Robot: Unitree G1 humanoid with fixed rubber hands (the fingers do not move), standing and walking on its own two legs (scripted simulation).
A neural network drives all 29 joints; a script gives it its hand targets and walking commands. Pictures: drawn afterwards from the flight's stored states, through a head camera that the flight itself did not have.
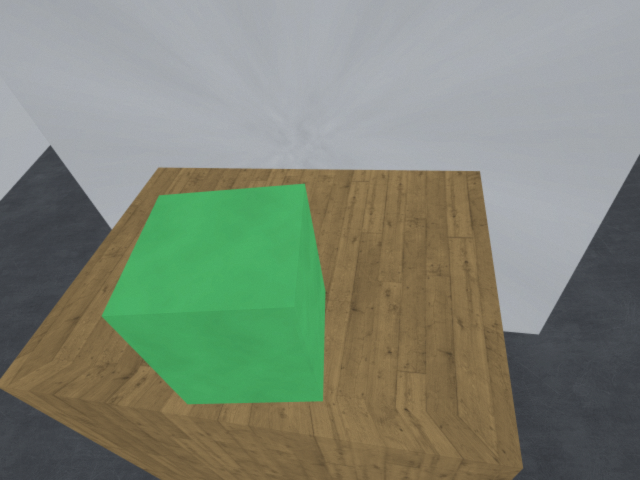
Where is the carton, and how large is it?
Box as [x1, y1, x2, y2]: [102, 184, 324, 403]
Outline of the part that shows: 304,184 169,194 158,196 102,316 187,403 322,400 324,286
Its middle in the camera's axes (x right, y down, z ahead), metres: -0.12 +0.08 +0.57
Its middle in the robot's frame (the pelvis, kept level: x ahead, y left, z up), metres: +0.39 +0.12 +0.02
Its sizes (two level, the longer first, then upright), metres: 0.210 0.200 0.250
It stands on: a pedestal, 0.68 m high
